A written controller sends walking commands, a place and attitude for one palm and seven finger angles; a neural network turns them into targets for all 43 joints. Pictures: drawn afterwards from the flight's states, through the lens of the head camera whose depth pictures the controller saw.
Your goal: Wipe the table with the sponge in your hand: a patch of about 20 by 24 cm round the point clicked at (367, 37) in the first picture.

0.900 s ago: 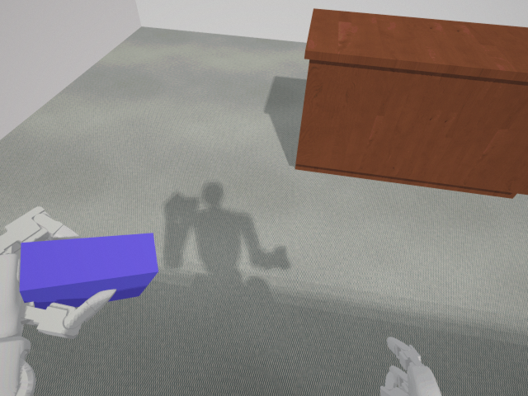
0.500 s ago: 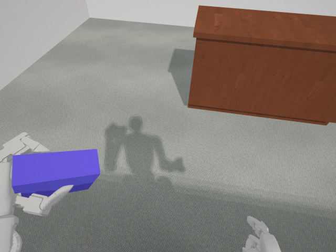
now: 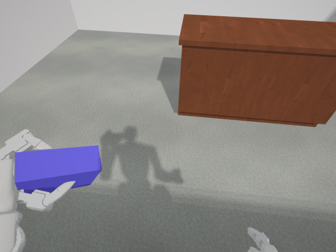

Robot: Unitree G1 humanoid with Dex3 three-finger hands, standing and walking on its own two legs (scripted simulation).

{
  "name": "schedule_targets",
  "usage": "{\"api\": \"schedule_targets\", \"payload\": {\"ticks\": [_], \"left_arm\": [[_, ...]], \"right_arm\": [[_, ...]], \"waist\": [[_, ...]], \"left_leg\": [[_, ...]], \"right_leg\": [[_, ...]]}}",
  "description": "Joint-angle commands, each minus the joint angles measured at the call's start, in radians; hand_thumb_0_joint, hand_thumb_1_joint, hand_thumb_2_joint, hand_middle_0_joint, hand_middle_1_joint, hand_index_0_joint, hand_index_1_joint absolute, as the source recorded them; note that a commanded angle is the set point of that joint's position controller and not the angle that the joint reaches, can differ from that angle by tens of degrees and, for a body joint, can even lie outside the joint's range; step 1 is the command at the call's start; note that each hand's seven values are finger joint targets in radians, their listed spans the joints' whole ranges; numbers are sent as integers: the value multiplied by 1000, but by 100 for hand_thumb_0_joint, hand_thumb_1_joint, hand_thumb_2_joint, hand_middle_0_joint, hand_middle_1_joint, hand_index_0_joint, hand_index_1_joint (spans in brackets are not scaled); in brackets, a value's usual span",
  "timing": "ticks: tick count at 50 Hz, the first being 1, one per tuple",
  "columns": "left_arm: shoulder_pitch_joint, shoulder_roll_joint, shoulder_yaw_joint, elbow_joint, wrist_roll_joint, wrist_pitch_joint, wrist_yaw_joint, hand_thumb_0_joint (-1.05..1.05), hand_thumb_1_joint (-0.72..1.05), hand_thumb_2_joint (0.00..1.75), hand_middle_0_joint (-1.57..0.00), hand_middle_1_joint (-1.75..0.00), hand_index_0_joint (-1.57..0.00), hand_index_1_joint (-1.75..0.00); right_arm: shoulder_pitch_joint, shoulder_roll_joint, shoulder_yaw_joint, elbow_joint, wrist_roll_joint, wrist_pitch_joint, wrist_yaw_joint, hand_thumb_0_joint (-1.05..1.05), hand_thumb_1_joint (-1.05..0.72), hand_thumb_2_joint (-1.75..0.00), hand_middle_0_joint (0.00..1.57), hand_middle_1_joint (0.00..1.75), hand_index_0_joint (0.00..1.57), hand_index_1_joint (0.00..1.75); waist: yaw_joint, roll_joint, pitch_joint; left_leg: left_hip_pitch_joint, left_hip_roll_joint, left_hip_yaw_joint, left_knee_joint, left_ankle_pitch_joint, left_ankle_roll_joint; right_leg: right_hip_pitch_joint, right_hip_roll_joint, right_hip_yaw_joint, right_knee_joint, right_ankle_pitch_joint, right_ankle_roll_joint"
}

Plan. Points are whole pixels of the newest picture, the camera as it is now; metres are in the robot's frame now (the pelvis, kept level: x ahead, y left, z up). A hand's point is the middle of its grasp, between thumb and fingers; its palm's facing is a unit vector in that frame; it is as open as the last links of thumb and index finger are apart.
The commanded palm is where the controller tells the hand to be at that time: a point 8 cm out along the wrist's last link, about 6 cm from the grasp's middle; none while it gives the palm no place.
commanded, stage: walk to a spot facing it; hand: left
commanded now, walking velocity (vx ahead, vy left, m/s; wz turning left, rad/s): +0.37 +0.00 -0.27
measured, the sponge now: (71, 170) +0.23 +0.20 +0.15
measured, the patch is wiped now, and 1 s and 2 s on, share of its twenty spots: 0.00 0.00 0.00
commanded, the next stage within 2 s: none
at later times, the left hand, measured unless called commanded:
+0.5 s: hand (122, 109) +0.38 +0.13 +0.18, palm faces +0.24 -0.82 -0.52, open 8.9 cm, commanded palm +0.32 +0.19 +0.19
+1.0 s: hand (143, 71) +0.53 +0.11 +0.19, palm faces +0.31 -0.87 -0.37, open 8.8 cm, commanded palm +0.48 +0.15 +0.19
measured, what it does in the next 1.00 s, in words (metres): walks ahead: right foot, then left foot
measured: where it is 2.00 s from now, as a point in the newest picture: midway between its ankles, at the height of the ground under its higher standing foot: (208, 208)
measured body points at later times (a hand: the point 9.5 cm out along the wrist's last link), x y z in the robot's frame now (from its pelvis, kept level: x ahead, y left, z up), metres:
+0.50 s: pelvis +0.12 -0.06 -0.01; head +0.14 -0.08 +0.44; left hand +0.36 +0.18 +0.20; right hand +0.23 -0.29 -0.12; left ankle +0.06 +0.12 -0.70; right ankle +0.17 -0.15 -0.73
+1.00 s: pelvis +0.28 -0.09 -0.01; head +0.29 -0.10 +0.44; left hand +0.51 +0.15 +0.21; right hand +0.42 -0.35 -0.08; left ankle +0.36 +0.02 -0.72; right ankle +0.18 -0.16 -0.68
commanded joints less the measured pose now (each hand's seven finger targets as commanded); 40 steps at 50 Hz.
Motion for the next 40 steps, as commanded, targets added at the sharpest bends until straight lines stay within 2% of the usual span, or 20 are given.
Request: {"api": "schedule_targets", "payload": {"ticks": [1, 3, 5, 6, 7, 8, 9, 10, 12, 15, 20, 22, 23, 24, 25, 26, 28, 30, 33, 40], "left_arm": [[-108, 230, 148, -257, -7, -82, 25, 0, 10, 130, -120, -160, -120, -160], [-62, 222, 164, -254, -15, -89, 24, 0, 10, 130, -120, -160, -120, -160], [-44, 194, 146, -262, -23, -91, 23, 0, 10, 130, -120, -160, -120, -160], [-67, 188, 136, -288, -27, -100, 21, 0, 10, 130, -120, -160, -120, -160], [-68, 187, 139, -304, -29, -110, 23, 0, 10, 130, -120, -160, -120, -160], [-75, 192, 134, -260, -17, -114, 21, 0, 10, 130, -120, -160, -120, -160], [-89, 193, 125, -234, -6, -107, 18, 0, 10, 130, -120, -160, -120, -160], [-122, 180, 103, -260, -9, -109, 12, 0, 10, 130, -120, -160, -120, -160], [-86, 176, 99, -252, 2, -94, 9, 0, 10, 130, -120, -160, -120, -160], [-64, 181, 116, -292, 8, -81, 7, 0, 10, 130, -120, -160, -120, -160], [-10, 212, 173, -245, -8, -74, 5, 0, 10, 130, -120, -160, -120, -160], [2, 227, 186, -233, -13, -65, 4, 0, 10, 130, -120, -160, -120, -160], [-13, 254, 201, -250, -8, -64, 8, 0, 10, 130, -120, -160, -120, -160], [-4, 312, 269, -268, -18, -72, 17, 0, 10, 130, -120, -160, -120, -160], [-17, 288, 263, -279, -37, -81, 9, 0, 10, 130, -120, -160, -120, -160], [36, 308, 283, -285, -38, -88, 8, 0, 10, 130, -120, -160, -120, -160], [63, 272, 262, -339, -30, -102, 4, 0, 10, 130, -120, -160, -120, -160], [49, 259, 247, -362, -25, -108, 7, 0, 10, 130, -120, -160, -120, -160], [69, 245, 240, -324, -29, -103, 15, 0, 10, 130, -120, -160, -120, -160], [3, 210, 172, -278, -31, -74, 32, 0, 10, 130, -120, -160, -120, -160]], "right_arm": [[-150, -101, -38, -169, 3, -46, 0, 0, -90, -90, 20, 30, 20, 30], [-134, -93, -32, -166, -5, -33, 0, 0, -90, -90, 20, 30, 20, 30], [-121, -106, -43, -178, -4, -32, -11, 0, -90, -90, 20, 30, 20, 30], [-116, -123, -52, -183, 1, -37, -18, 0, -90, -90, 20, 30, 20, 30], [-119, -149, -61, -186, 3, -37, -20, 0, -90, -90, 20, 30, 20, 30], [-123, -126, -54, -171, 4, -41, -16, 0, -90, -90, 20, 30, 20, 30], [-126, -116, -52, -166, -3, -51, -12, 0, -90, -90, 20, 30, 20, 30], [-120, -109, -55, -159, 2, -63, -8, 0, -90, -90, 20, 30, 20, 30], [-108, -122, -66, -141, 6, -68, -5, 0, -90, -90, 20, 30, 20, 30], [-109, -125, -66, -153, 3, -75, -2, 0, -90, -90, 20, 30, 20, 30], [-126, -119, -69, -168, 2, -71, -3, 0, -90, -90, 20, 30, 20, 30], [-130, -106, -70, -165, 11, -60, -3, 0, -90, -90, 20, 30, 20, 30], [-120, -85, -73, -172, 19, -53, 4, 0, -90, -90, 20, 30, 20, 30], [-165, -81, -66, -199, 15, -54, 10, 0, -90, -90, 20, 30, 20, 30], [-161, -102, -79, -183, 10, -56, 21, 0, -90, -90, 20, 30, 20, 30], [-154, -95, -75, -164, 13, -47, 28, 0, -90, -90, 20, 30, 20, 30], [-169, -95, -69, -146, 13, -22, 35, 0, -90, -90, 20, 30, 20, 30], [-178, -94, -71, -139, 12, -6, 27, 0, -90, -90, 20, 30, 20, 30], [-152, -100, -77, -144, 5, 2, 23, 0, -90, -90, 20, 30, 20, 30], [-138, -98, -77, -192, 12, -17, 5, 0, -90, -90, 20, 30, 20, 30]], "waist": [[9, -118, 14], [-3, -123, -39], [-19, -45, -74], [-26, 69, -66], [-24, 258, -66], [-33, 304, -27], [-36, 258, 49], [-36, 181, 58], [-19, 120, 43], [-14, 222, 26], [-11, 223, 1], [16, 88, -76], [14, -134, -129], [30, -289, -138], [22, -204, -154], [15, -170, -130], [1, -69, -100], [-11, -70, -92], [-14, -59, -65], [21, -127, -26]], "left_leg": [[-231, 19, -5, 52, -46, -3], [-39, -5, 57, -145, 70, -4], [181, -6, 89, -320, 185, 3], [301, 75, -20, -410, 144, 42], [432, 262, -283, -474, 135, 118], [353, 381, -435, -575, 13, 176], [284, 406, -464, -596, -12, 211], [327, 398, -433, -555, 98, 226], [354, 356, -247, -515, 279, 203], [266, 279, -30, -513, 328, 142], [166, 244, 110, -381, 366, 104], [29, 183, 155, -71, 354, 77], [-155, 93, 194, 227, 232, 43], [-389, -14, 115, 487, -108, 13], [-370, 22, -34, 562, -74, 8], [-418, 49, -58, 612, -27, -3], [-427, 81, -60, 624, 72, -30], [-409, 96, -53, 556, 114, -40], [-316, 102, -1, 290, 177, -33], [-163, 38, 133, -90, 211, -1]], "right_leg": [[167, -315, 480, -348, -35, -224], [109, -227, 307, -284, 43, -164], [24, -150, 198, -167, 3, -90], [-95, -89, 152, -18, -14, -44], [-287, -3, 36, 198, -138, 11], [-343, -18, 3, 391, -262, 23], [-392, -69, 37, 472, -220, 25], [-443, -93, 43, 481, -193, 31], [-447, -114, -3, 451, -129, 47], [-301, -113, -91, 279, -45, 54], [5, -29, -224, -31, 38, 51], [266, -34, -175, -136, 66, 23], [402, -209, 117, -201, 64, -64], [463, -412, 543, -297, 245, -189], [390, -434, 576, -338, 96, -176], [376, -453, 557, -336, 24, -199], [307, -407, 358, -328, 124, -175], [248, -378, 216, -330, 229, -151], [160, -339, 100, -348, 251, -135], [216, -327, 63, -324, 249, -121]]}}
